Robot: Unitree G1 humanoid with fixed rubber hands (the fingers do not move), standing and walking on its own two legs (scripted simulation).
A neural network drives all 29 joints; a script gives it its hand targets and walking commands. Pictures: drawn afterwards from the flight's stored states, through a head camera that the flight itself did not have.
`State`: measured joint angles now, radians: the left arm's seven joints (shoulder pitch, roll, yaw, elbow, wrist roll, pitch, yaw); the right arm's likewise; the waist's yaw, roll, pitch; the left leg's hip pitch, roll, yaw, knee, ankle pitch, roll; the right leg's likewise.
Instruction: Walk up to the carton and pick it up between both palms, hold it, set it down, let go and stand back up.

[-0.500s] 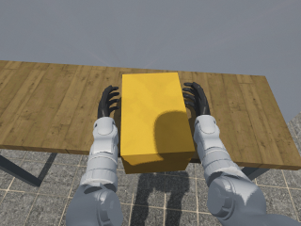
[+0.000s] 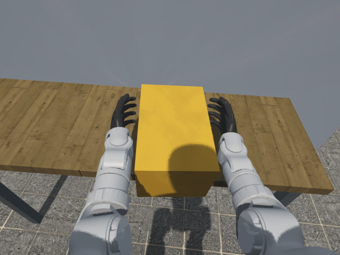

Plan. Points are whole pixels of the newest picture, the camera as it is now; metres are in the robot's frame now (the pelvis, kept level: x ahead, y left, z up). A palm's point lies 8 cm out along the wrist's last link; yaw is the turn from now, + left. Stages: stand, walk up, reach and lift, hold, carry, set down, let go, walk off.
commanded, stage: reach and lift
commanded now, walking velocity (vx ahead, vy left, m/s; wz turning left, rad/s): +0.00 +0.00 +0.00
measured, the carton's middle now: (172, 138) +0.39 +0.00 +0.04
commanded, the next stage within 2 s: hold in 1.56 s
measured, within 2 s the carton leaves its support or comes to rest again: neither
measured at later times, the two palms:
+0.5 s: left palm (110, 119) +0.37 +0.14 +0.13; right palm (226, 127) +0.35 -0.12 +0.12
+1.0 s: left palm (106, 121) +0.36 +0.15 +0.14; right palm (225, 123) +0.35 -0.11 +0.14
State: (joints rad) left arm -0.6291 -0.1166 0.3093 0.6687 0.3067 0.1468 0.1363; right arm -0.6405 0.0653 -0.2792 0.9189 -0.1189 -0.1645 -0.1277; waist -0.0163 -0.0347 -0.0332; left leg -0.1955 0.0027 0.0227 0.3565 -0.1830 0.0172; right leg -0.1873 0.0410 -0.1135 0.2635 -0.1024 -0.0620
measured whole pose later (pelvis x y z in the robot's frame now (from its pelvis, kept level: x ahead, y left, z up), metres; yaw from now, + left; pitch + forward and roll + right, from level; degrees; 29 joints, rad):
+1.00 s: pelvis -0.01 +0.02 +0.00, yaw +1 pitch -11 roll -1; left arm -0.56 -0.15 0.28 0.15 0.46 0.64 0.02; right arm -0.60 0.12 -0.15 0.61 -0.02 -0.02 -0.16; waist -0.11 -0.07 0.16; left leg 0.05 -0.03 0.03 0.33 -0.19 0.05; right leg 0.05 0.01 -0.11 0.26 -0.12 -0.02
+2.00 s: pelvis -0.03 +0.01 +0.00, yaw +1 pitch -17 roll +0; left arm -0.57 -0.19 0.31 -0.04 0.56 0.82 -0.07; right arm -0.66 0.11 -0.07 0.56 0.03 0.09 -0.20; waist -0.07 -0.10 0.22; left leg 0.15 -0.03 0.04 0.30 -0.16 0.04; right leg 0.13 0.00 -0.13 0.28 -0.12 -0.04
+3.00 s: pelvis -0.03 +0.01 +0.00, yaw +1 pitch -15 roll +0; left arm -0.58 -0.17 0.30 -0.05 0.52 0.80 -0.06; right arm -0.63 0.11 -0.07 0.47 0.02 0.11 -0.22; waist -0.06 -0.09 0.23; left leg 0.10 -0.02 0.05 0.31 -0.15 0.04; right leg 0.08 0.00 -0.13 0.29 -0.12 -0.05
